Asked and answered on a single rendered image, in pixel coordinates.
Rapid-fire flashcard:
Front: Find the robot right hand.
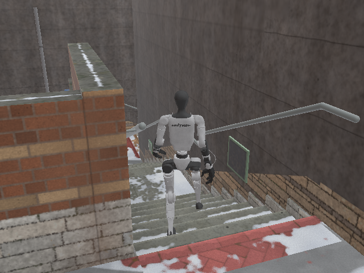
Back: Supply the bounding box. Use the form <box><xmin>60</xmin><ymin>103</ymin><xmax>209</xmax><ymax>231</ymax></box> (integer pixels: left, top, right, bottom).
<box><xmin>201</xmin><ymin>167</ymin><xmax>215</xmax><ymax>184</ymax></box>

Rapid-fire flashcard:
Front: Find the left robot forearm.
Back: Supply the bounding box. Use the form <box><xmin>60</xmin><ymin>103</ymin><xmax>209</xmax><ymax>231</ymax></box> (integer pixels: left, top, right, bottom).
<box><xmin>153</xmin><ymin>137</ymin><xmax>161</xmax><ymax>153</ymax></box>

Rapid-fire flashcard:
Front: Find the robot right upper arm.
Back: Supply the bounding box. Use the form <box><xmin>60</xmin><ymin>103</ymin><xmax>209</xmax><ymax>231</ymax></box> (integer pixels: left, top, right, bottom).
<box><xmin>193</xmin><ymin>115</ymin><xmax>206</xmax><ymax>148</ymax></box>

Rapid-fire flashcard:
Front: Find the right robot forearm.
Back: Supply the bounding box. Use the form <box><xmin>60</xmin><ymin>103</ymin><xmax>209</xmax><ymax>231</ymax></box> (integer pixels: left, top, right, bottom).
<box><xmin>201</xmin><ymin>139</ymin><xmax>213</xmax><ymax>169</ymax></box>

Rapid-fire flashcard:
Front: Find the robot left thigh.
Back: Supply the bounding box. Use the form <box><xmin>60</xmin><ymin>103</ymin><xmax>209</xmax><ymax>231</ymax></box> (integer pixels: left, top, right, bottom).
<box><xmin>162</xmin><ymin>159</ymin><xmax>176</xmax><ymax>204</ymax></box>

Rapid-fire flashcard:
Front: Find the robot left hand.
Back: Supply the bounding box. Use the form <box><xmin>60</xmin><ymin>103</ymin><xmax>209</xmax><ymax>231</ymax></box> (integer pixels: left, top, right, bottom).
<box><xmin>153</xmin><ymin>149</ymin><xmax>166</xmax><ymax>158</ymax></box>

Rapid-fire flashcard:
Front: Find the robot left upper arm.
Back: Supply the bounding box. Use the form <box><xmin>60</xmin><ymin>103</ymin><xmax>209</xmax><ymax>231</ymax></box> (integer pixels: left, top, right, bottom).
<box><xmin>155</xmin><ymin>115</ymin><xmax>170</xmax><ymax>146</ymax></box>

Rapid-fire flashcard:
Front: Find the robot right shin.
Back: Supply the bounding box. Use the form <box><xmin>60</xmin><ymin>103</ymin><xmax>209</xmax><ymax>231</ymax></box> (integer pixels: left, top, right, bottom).
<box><xmin>193</xmin><ymin>172</ymin><xmax>201</xmax><ymax>203</ymax></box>

